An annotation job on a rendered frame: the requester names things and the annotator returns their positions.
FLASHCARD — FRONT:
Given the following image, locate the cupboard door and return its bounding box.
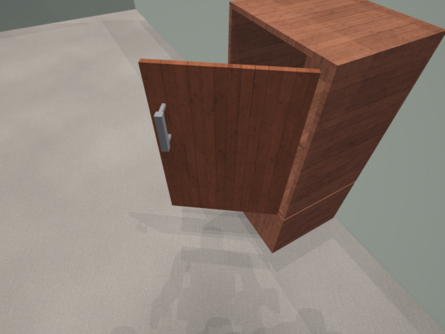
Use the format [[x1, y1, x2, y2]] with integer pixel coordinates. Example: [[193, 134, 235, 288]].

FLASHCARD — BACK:
[[138, 58, 321, 215]]

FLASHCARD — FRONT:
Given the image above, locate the handle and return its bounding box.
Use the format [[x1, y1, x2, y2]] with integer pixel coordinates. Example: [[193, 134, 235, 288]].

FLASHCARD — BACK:
[[154, 103, 172, 152]]

